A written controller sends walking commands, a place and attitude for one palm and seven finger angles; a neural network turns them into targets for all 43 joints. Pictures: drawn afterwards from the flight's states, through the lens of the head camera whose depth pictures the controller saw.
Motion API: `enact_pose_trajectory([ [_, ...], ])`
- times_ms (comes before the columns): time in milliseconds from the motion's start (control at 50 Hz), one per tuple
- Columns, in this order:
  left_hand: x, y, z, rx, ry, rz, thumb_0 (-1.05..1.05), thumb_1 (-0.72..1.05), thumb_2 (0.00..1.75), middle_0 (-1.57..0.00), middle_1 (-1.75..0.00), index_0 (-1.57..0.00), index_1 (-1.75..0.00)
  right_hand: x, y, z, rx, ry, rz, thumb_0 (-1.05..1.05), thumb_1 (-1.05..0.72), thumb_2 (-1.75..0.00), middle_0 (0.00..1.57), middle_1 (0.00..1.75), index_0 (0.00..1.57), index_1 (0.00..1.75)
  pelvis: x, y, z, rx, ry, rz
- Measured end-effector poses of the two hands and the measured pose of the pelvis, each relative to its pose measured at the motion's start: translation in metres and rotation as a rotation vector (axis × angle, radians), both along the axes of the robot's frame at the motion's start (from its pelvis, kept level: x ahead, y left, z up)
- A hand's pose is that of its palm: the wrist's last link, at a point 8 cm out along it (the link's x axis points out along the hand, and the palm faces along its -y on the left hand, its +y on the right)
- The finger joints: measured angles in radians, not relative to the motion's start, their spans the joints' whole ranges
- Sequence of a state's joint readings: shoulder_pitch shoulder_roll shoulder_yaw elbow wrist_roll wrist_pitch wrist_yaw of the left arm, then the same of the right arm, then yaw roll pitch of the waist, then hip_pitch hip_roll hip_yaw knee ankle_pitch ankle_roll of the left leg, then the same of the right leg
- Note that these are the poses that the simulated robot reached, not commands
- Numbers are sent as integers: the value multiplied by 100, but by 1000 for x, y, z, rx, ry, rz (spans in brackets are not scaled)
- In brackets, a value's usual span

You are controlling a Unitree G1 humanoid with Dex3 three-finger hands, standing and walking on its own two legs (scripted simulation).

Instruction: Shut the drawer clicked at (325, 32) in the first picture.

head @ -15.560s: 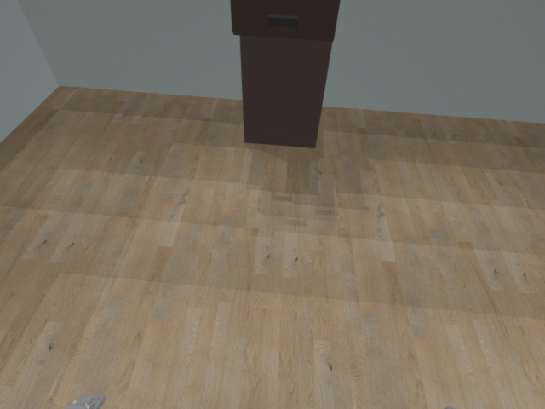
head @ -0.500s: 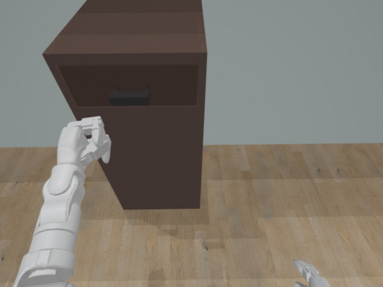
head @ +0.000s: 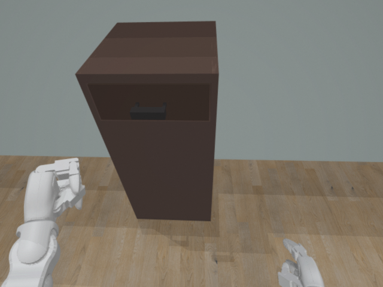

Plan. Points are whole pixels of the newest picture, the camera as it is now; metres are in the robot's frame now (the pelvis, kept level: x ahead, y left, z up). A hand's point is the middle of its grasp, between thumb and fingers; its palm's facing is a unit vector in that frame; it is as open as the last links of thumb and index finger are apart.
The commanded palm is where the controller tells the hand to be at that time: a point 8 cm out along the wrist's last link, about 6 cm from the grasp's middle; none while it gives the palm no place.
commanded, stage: draw the hand back to the body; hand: left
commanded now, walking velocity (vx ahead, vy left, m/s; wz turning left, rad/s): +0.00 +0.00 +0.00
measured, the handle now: (149, 109) +0.61 +0.20 +0.04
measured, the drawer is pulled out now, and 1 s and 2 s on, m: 0.00 0.00 0.00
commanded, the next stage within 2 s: step back with the hand held close in 0.42 s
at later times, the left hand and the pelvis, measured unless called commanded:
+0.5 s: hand (43, 215) +0.18 +0.25 +0.15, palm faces +0.43 -0.83 -0.36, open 3.3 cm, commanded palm +0.13 +0.29 +0.17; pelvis +0.00 +0.01 +0.00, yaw +1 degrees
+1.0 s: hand (32, 226) +0.16 +0.26 +0.15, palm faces +0.27 -0.82 -0.50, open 3.2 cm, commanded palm +0.10 +0.30 +0.17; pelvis -0.03 +0.03 +0.00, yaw -1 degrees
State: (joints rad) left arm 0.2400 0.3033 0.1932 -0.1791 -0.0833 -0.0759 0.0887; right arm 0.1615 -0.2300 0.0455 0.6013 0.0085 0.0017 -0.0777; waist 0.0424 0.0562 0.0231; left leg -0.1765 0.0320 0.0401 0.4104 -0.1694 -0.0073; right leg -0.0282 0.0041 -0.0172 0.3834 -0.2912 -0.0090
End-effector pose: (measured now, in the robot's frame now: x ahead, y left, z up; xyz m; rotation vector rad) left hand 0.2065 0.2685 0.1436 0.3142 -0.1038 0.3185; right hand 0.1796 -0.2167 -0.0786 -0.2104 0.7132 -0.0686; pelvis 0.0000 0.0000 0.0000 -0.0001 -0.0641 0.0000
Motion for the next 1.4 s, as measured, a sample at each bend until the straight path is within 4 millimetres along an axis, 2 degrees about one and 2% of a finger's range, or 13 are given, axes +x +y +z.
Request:
enact_pose_trajectory([
  [260, -63, 14, 28, 127, -25, 63, 2, 89, 89, -141, -160, -140, -160, 1, 0, 1, -3, -32, -3, 1, -91, -90, 20, 30, 20, 30, 4, 4, 0, -6, -14, 0],
  [340, -74, 18, 32, 145, -31, 87, 2, 89, 89, -141, -160, -140, -160, 6, 4, 3, -6, -50, 9, 1, -91, -90, 20, 30, 20, 30, 4, 6, 0, -6, -17, 6],
  [520, -67, 20, 24, 101, -34, 103, 2, 89, 89, -141, -160, -140, -160, 12, 12, 7, -13, -70, 32, 1, -91, -90, 20, 30, 20, 30, 3, 6, 0, -5, -19, 10],
  [680, -56, 23, 34, 186, -38, 40, 2, 89, 89, -141, -160, -140, -160, 9, 7, 8, -17, -29, 0, 1, -91, -90, 20, 30, 20, 30, 3, 10, 0, -16, 27, 5],
  [820, -55, 27, 27, 222, 49, -21, 2, 89, 89, -141, -160, -140, -160, -11, -3, 1, -34, 53, -77, 1, -91, -90, 20, 30, 20, 30, -6, 18, 0, -14, 67, -9],
  [960, -70, 33, 25, 235, 49, -41, 2, 89, 89, -141, -160, -140, -160, -38, -2, -1, -52, 87, -104, 1, -91, -90, 20, 30, 20, 30, -25, 24, -2, -21, 77, -12],
  [1180, -117, 44, 32, 270, -47, -30, 2, 89, 89, -141, -160, -140, -160, -76, 15, 0, -58, 31, -82, 1, -91, -90, 20, 30, 20, 30, -65, 33, -9, -44, 66, 7],
  [1400, -174, 51, 30, 254, -117, 41, 2, 89, 89, -141, -160, -140, -160, -110, 23, -13, -79, 40, -25, 1, -91, -90, 20, 30, 20, 30, -100, 37, -17, -57, 50, 41],
])
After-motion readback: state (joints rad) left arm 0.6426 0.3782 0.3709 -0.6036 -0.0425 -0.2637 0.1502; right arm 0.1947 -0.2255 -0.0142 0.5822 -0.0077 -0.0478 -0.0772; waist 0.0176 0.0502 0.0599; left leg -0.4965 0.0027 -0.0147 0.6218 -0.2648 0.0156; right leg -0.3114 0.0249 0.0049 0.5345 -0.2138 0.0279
